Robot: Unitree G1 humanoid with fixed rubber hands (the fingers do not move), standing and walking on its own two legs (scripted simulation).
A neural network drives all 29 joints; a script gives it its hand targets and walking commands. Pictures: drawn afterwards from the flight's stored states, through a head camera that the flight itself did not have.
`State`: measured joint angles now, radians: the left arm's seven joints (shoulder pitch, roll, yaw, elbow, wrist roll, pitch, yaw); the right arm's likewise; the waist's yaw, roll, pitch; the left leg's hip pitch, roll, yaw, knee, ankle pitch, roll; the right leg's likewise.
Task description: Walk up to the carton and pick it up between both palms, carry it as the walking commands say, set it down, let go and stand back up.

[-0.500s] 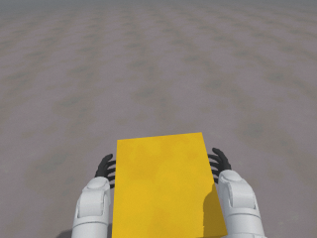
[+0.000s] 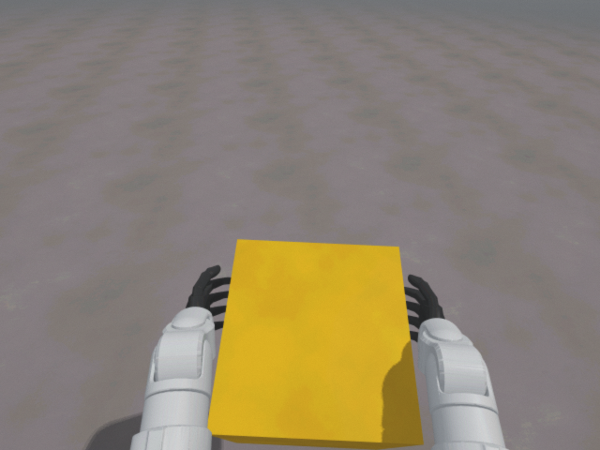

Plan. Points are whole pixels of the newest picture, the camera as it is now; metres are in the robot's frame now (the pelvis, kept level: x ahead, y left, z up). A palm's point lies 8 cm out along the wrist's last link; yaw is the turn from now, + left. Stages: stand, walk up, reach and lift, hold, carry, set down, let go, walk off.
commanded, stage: carry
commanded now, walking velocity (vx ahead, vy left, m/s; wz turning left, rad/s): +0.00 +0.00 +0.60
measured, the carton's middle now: (311, 351) +0.29 -0.01 -0.02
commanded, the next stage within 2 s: none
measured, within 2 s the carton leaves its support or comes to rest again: neither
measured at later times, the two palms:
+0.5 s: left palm (170, 259) +0.36 +0.20 +0.11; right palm (388, 259) +0.38 -0.12 +0.10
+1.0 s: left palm (128, 288) +0.36 +0.27 +0.05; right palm (322, 244) +0.46 -0.03 +0.05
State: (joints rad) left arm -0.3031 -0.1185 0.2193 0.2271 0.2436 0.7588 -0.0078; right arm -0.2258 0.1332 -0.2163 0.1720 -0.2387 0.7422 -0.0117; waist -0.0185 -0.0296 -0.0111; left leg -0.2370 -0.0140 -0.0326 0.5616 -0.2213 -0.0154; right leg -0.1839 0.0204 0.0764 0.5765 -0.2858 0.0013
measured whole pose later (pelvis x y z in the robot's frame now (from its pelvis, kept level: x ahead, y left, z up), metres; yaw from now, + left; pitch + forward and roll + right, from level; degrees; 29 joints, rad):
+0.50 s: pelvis +0.02 +0.01 -0.01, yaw +8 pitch +5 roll +1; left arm -0.58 -0.06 0.26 -0.08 0.03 1.11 0.11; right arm -0.46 0.08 -0.22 -0.21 -0.15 1.14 -0.11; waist -0.02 0.02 0.01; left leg -0.56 -0.06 -0.03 0.86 -0.42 0.02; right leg -0.30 0.00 -0.08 0.65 -0.44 -0.03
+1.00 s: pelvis +0.08 +0.00 -0.02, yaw +23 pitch +8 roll +2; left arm -0.49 -0.09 0.29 -0.23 -0.04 1.04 0.12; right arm -0.44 0.12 -0.22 -0.32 -0.09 1.08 -0.12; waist -0.05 0.01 0.13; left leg -0.61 -0.09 0.00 0.93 -0.46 0.04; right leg -0.36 -0.07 -0.14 0.77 -0.54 -0.02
